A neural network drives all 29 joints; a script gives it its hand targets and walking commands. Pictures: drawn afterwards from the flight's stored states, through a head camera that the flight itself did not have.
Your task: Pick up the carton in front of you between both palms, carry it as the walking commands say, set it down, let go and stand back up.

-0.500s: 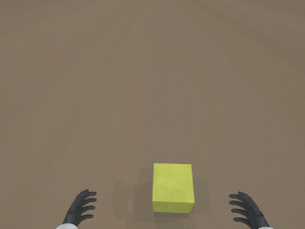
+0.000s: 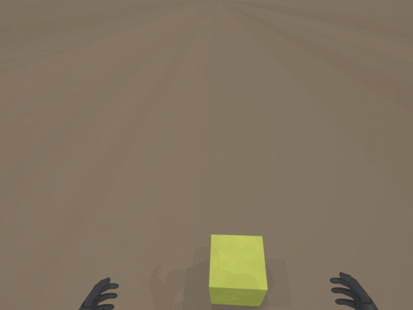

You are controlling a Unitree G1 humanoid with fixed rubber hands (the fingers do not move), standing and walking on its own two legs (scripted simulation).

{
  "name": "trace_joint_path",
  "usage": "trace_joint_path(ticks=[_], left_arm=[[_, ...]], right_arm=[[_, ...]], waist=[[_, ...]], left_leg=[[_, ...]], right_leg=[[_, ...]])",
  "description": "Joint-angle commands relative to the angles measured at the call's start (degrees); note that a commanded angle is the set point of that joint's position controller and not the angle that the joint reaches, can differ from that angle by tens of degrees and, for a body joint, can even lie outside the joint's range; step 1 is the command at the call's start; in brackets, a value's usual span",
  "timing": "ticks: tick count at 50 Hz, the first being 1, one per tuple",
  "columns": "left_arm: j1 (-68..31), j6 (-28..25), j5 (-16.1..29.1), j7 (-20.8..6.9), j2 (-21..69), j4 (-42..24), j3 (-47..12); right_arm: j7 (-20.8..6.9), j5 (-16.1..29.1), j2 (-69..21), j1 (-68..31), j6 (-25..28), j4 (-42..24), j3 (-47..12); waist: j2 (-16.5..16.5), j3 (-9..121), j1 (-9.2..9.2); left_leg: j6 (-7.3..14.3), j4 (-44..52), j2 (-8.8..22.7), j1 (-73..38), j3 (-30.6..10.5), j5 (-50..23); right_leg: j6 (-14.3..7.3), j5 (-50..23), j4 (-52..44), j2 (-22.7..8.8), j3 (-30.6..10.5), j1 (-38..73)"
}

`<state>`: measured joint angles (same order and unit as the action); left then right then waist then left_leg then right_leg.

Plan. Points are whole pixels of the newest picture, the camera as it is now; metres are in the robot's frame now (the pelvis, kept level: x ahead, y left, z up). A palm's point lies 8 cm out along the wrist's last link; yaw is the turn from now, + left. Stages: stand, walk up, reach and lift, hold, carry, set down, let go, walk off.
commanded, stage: stand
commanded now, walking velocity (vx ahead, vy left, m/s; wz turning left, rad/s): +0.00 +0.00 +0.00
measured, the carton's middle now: (235, 270) +0.41 -0.07 -0.64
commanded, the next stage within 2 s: none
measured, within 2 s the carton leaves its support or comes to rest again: neither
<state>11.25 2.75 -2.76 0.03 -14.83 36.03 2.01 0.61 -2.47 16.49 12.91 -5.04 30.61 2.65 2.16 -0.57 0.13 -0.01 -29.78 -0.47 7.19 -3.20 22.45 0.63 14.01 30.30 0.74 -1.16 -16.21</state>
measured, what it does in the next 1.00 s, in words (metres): stands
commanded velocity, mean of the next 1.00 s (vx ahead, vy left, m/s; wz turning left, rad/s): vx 0.00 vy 0.00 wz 0.00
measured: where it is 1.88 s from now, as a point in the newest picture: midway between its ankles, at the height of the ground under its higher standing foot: outside the picture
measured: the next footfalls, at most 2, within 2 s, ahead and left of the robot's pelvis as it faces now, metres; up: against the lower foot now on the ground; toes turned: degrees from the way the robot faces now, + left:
none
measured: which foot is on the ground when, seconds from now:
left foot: down 0.00-1.00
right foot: down 0.00-1.00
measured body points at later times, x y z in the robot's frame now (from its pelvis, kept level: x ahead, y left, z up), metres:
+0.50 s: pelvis +0.01 -0.01 +0.00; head +0.02 -0.03 +0.45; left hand +0.13 +0.28 -0.09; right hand +0.14 -0.30 -0.11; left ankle -0.07 +0.12 -0.73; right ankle +0.02 -0.13 -0.73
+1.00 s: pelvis -0.01 -0.01 +0.01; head -0.01 -0.03 +0.46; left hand +0.09 +0.30 -0.10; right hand +0.10 -0.31 -0.11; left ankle -0.07 +0.12 -0.73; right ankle +0.02 -0.13 -0.73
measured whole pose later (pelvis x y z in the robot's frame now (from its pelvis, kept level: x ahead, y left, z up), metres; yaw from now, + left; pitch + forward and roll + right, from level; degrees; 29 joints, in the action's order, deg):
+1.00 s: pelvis -0.01 -0.01 +0.01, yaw +1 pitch -2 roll +0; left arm 7.8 -0.2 -1.4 0.5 -20.2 55.0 1.5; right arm 1.4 -1.7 21.6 12.4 0.3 49.1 0.8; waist 1.7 -1.3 -0.8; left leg -0.9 -23.7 -0.2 3.0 -4.5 18.7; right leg -0.5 11.8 26.2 0.6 0.1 -12.4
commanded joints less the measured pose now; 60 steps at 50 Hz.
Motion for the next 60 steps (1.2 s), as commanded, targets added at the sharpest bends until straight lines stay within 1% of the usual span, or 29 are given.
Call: trace_joint_path(ticks=[1,5,7,10,15,24,44,60], left_arm=[[-2.73,-2.11,-0.14,0.30,-9.06,-1.55,2.84],[-2.45,-2.80,0.16,0.35,-10.05,0.92,2.81],[-2.25,-2.93,0.24,0.54,-10.63,1.98,2.80],[-2.05,-3.04,0.37,0.89,-11.52,3.38,2.80],[-2.19,-3.18,0.55,1.24,-12.54,5.27,2.64],[-3.40,-3.37,0.81,1.29,-13.04,8.23,2.26],[-5.43,-3.49,1.31,0.80,-14.43,14.93,1.55],[-6.16,-3.63,1.71,0.57,-15.82,19.06,0.93]], right_arm=[[0.04,-0.20,8.26,-2.67,3.28,-1.80,2.48],[0.04,-0.08,9.24,-1.77,4.20,0.81,2.34],[0.23,-0.07,9.71,-1.11,4.38,2.02,2.21],[0.58,0.00,10.28,-0.42,4.55,3.63,1.96],[0.96,0.17,11.05,0.19,4.79,5.71,1.50],[1.24,0.40,11.67,0.23,5.17,8.43,0.97],[1.04,0.72,13.37,-0.98,5.89,14.35,0.23],[0.86,1.03,14.41,-2.08,6.07,18.72,-0.16]], waist=[[-0.62,0.97,-0.47],[-1.82,2.74,-0.15],[-2.19,3.52,-0.03],[-2.64,3.90,0.00],[-2.57,3.77,-0.21],[-1.84,3.02,-0.48],[-1.74,0.42,-0.89],[-1.83,-0.09,-0.92]], left_leg=[[-0.19,6.58,3.20,8.82,-2.81,-4.61],[-0.43,4.62,3.25,5.86,-2.54,-14.17],[-0.53,4.05,3.32,4.45,-2.54,-17.19],[-0.56,3.69,3.39,3.47,-2.69,-19.40],[-0.55,3.79,3.57,3.24,-2.95,-20.92],[-0.31,5.15,3.98,3.50,-3.36,-20.79],[0.49,9.92,4.89,4.05,-4.36,-15.17],[0.69,11.85,5.40,3.24,-4.55,-13.73]], right_leg=[[-0.70,-2.30,-3.04,-2.80,-1.86,3.96],[-1.45,-10.84,-2.09,-3.81,-2.35,5.00],[-1.87,-13.55,-1.91,-4.23,-2.60,5.66],[-2.29,-15.68,-1.96,-4.68,-3.00,6.68],[-2.58,-17.35,-2.27,-5.21,-3.55,8.15],[-2.64,-17.11,-3.17,-5.52,-4.05,9.79],[-2.47,-10.97,-6.94,-5.86,-5.22,10.47],[-2.41,-10.04,-8.60,-6.32,-6.10,10.46]])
